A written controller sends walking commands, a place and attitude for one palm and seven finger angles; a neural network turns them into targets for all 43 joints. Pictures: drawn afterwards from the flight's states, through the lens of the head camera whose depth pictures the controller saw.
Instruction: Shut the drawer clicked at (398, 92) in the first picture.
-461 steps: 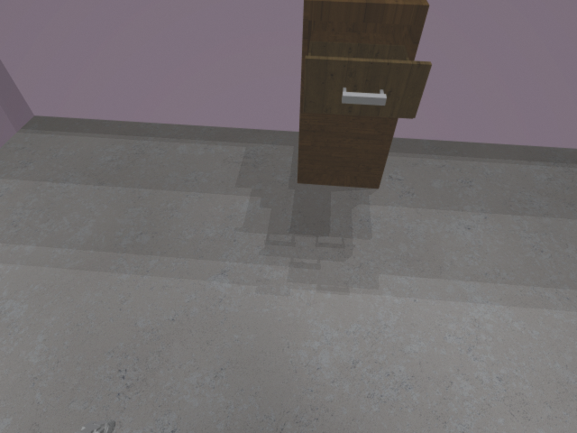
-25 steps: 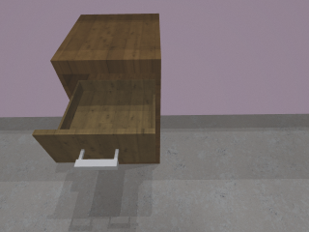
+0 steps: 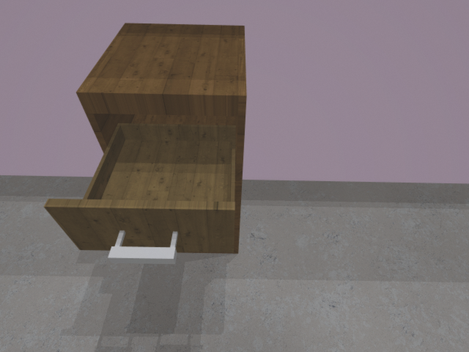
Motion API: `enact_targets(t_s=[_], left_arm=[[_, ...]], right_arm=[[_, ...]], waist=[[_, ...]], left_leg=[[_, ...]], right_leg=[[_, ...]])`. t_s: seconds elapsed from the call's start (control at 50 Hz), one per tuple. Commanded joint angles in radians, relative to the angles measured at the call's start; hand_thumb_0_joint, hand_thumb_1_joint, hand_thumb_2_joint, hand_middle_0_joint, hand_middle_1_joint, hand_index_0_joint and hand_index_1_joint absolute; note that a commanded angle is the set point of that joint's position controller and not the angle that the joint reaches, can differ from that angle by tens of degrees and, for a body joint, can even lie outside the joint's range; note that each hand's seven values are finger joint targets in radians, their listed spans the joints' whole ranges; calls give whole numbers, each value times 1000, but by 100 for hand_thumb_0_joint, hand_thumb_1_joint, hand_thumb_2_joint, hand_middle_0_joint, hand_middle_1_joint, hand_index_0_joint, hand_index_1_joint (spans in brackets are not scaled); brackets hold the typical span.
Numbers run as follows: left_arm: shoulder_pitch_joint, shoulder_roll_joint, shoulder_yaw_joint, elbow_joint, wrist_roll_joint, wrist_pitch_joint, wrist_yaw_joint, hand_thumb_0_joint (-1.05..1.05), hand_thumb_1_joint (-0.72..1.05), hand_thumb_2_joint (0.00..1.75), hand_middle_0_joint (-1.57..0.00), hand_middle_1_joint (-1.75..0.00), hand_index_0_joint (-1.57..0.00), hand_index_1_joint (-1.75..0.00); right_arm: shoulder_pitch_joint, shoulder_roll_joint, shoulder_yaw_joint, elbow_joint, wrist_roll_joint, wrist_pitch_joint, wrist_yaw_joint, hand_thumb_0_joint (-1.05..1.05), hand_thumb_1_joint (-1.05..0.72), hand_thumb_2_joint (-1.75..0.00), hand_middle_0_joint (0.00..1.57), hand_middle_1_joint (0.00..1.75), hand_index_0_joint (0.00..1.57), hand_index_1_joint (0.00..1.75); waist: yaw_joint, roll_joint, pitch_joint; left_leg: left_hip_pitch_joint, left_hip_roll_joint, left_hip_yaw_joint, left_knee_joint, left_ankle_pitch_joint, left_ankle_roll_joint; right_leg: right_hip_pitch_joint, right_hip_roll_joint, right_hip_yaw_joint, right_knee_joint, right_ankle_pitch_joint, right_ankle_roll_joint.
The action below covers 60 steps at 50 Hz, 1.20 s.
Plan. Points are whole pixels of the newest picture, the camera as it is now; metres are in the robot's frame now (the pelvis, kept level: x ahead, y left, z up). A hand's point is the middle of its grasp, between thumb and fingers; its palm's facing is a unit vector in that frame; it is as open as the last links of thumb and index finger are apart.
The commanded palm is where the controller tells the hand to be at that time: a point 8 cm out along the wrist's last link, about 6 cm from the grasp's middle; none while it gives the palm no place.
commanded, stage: come to a stop and stand still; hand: left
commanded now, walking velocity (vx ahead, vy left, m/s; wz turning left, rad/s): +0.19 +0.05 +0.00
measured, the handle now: (145, 245) +0.33 +0.21 -0.07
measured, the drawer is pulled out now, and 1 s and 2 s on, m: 0.30 0.30 0.30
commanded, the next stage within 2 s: look again from close up in 1.40 s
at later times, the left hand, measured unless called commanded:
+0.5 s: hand out of the picture +0.05 +0.19 -0.17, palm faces +0.02 -0.97 -0.26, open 7.4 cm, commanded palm none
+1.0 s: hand out of the picture -0.05 +0.21 -0.17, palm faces +0.01 -0.98 -0.20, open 7.4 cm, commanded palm none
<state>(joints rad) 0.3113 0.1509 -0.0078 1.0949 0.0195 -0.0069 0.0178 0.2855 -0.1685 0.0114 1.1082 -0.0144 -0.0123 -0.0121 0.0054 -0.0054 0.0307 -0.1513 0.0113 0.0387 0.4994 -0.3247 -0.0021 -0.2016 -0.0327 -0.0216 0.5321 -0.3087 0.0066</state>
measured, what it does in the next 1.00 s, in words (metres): stands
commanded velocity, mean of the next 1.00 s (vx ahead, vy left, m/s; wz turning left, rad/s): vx -0.03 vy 0.00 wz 0.00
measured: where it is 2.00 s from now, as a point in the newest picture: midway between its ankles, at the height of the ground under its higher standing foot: outside the picture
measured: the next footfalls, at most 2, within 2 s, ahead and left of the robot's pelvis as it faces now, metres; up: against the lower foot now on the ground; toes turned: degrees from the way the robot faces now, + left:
none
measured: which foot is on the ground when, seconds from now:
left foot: down 0.00-1.00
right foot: down 0.00-1.00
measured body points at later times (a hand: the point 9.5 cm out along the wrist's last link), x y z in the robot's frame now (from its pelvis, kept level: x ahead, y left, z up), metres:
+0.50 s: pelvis +0.01 +0.00 +0.00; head +0.04 -0.01 +0.45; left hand +0.05 +0.24 -0.15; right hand +0.03 -0.23 -0.16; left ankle -0.03 +0.12 -0.73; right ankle -0.01 -0.12 -0.74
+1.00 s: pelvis -0.03 +0.03 +0.00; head -0.03 +0.03 +0.45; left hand -0.05 +0.26 -0.16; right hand -0.03 -0.20 -0.15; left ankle -0.02 +0.12 -0.74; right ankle -0.01 -0.12 -0.73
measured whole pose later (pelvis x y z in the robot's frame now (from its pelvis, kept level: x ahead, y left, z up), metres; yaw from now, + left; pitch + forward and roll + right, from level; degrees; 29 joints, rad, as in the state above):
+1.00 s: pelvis -0.03 +0.03 +0.00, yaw +1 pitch -1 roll +0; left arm 0.35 0.18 -0.02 1.05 0.02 0.01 0.03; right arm 0.32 -0.17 0.01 1.05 -0.01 0.01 0.00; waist 0.00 -0.01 0.02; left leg -0.23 -0.02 0.06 0.49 -0.24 0.04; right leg -0.23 -0.07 -0.02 0.48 -0.23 0.04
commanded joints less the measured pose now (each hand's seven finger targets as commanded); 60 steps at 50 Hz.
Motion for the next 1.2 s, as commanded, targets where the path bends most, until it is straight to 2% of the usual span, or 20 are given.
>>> enact_targets(t_s=[0.0,0.06,0.12,0.18,0.24,0.32,0.42,0.44,0.46,0.48,0.5,0.52,0.56,0.58,0.64,0.66,0.72,0.88,1.06,1.18], left_arm=[[54,132,32,-41,2,-17,5,0,90,90,-20,-30,-20,-30],[63,117,33,-37,1,-24,4,0,90,90,-20,-30,-20,-30],[68,82,25,-26,-4,-30,14,0,90,90,-20,-30,-20,-30],[91,90,27,-9,-13,-30,28,0,90,90,-20,-30,-20,-30],[87,119,32,-12,-17,-29,36,0,90,90,-20,-30,-20,-30],[47,111,38,-47,-14,-13,40,0,90,90,-20,-30,-20,-30],[29,126,38,-70,-10,-9,40,0,90,90,-20,-30,-20,-30],[101,175,48,-36,-2,-25,67,0,90,90,-20,-30,-20,-30],[68,210,51,-55,3,-32,60,0,90,90,-20,-30,-20,-30],[50,190,42,-84,-3,-33,53,0,90,90,-20,-30,-20,-30],[8,168,29,-101,-5,-27,48,0,90,90,-20,-30,-20,-30],[-12,162,23,-116,-10,-22,43,0,90,90,-20,-30,-20,-30],[-49,156,21,-140,-9,-7,37,0,90,90,-20,-30,-20,-30],[-47,151,19,-135,-7,-1,35,0,90,90,-20,-30,-20,-30],[-47,154,13,-132,-3,0,25,0,90,90,-20,-30,-20,-30],[-46,157,13,-136,-2,1,22,0,90,90,-20,-30,-20,-30],[-21,154,13,-136,0,2,19,0,90,90,-20,-30,-20,-30],[43,131,10,-118,0,-3,16,0,90,90,-20,-30,-20,-30],[96,97,0,-53,-4,-14,19,0,90,90,-20,-30,-20,-30],[117,76,-3,-18,-7,-20,26,0,90,90,-20,-30,-20,-30]], right_arm=[[83,-76,-10,-30,-5,-15,-3,0,-90,-90,20,30,20,30],[111,-80,-9,-20,-2,-32,-7,0,-90,-90,20,30,20,30],[133,-95,-7,-1,1,-40,-23,0,-90,-90,20,30,20,30],[113,-86,-8,-5,7,-36,-38,0,-90,-90,20,30,20,30],[99,-86,-17,-18,13,-26,-40,0,-90,-90,20,30,20,30],[76,-79,-30,-28,13,-14,-39,0,-90,-90,20,30,20,30],[54,-82,-33,-39,10,-12,-31,0,-90,-90,20,30,20,30],[-61,-143,-56,-124,24,-9,-17,0,-90,-90,20,30,20,30],[-61,-109,-47,-166,23,-1,-10,0,-90,-90,20,30,20,30],[19,-64,-44,-156,14,-5,-7,0,-90,-90,20,30,20,30],[25,-66,-44,-149,11,-3,-8,0,-90,-90,20,30,20,30],[28,-78,-45,-142,9,0,-7,0,-90,-90,20,30,20,30],[10,-106,-41,-147,1,3,-6,0,-90,-90,20,30,20,30],[-14,-116,-37,-150,-1,6,-5,0,-90,-90,20,30,20,30],[-37,-126,-30,-168,0,10,2,0,-90,-90,20,30,20,30],[-29,-128,-30,-165,-2,8,4,0,-90,-90,20,30,20,30],[-18,-140,-30,-165,-5,8,8,0,-90,-90,20,30,20,30],[27,-135,-29,-131,-2,1,8,0,-90,-90,20,30,20,30],[76,-102,-20,-57,8,-11,3,0,-90,-90,20,30,20,30],[94,-84,-12,-15,12,-21,-4,0,-90,-90,20,30,20,30]], waist=[[-7,-9,114],[-10,22,63],[-9,72,11],[4,34,-4],[-2,-30,-44],[-1,-2,-27],[2,9,-65],[36,-152,-24],[7,-168,-29],[-25,-210,-152],[-32,-173,-176],[-34,-87,-165],[-27,60,-66],[-16,97,0],[-20,25,95],[-18,59,102],[-16,30,97],[-7,24,65],[-5,9,59],[-6,7,24]], left_leg=[[-88,31,-32,-72,-13,39],[-32,59,-46,-72,145,56],[35,104,-68,-42,545,63],[44,90,-45,3,769,37],[48,80,-33,-30,681,18],[71,101,-44,-69,657,23],[75,97,-45,-76,614,23],[-64,104,0,177,476,-6],[-161,31,17,169,180,-17],[-151,25,10,87,-19,11],[-90,15,12,24,32,13],[-37,29,-6,5,118,17],[-35,98,-53,-13,306,28],[-84,107,-76,-37,279,33],[-145,84,-98,-109,31,32],[-146,85,-104,-135,-6,33],[-169,75,-115,-168,-122,33],[-173,81,-134,-205,-144,41],[-135,83,-122,-206,-28,46],[-65,83,-90,-164,167,45]], right_leg=[[-77,-75,114,-149,-146,-82],[-45,-55,60,-63,34,-81],[-9,-38,7,34,299,-62],[57,-71,36,17,594,-48],[112,-104,41,21,788,-43],[63,-94,51,1,598,-40],[88,-98,56,-22,571,-42],[68,-139,91,-94,876,-2],[169,-197,127,-54,1099,-52],[219,-219,128,1,1065,-86],[191,-199,98,31,964,-79],[120,-161,89,19,743,-63],[3,-89,67,-28,340,-45],[-18,-72,54,-55,200,-41],[-75,-62,80,-139,-26,-38],[-82,-59,82,-149,-51,-39],[-84,-57,77,-160,-112,-35],[-60,-56,56,-155,-82,-28],[-26,-62,48,-148,42,-28],[4,-73,43,-138,156,-22]])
